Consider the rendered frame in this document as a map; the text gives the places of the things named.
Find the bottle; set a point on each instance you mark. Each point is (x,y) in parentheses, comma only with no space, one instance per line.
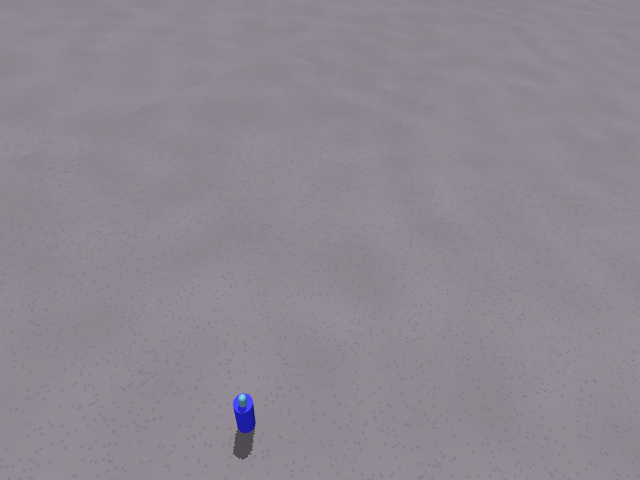
(244,413)

